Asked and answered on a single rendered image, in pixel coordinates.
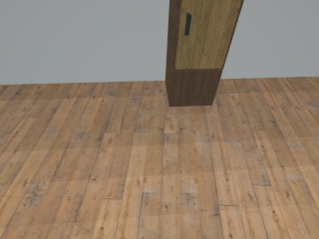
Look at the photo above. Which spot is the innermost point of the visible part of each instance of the cupboard door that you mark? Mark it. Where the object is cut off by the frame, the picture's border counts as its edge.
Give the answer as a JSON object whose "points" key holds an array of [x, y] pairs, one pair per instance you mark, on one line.
{"points": [[211, 26]]}

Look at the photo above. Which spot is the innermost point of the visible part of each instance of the handle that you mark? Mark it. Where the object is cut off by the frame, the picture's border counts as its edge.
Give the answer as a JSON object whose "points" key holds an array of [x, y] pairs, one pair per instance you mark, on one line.
{"points": [[187, 24]]}

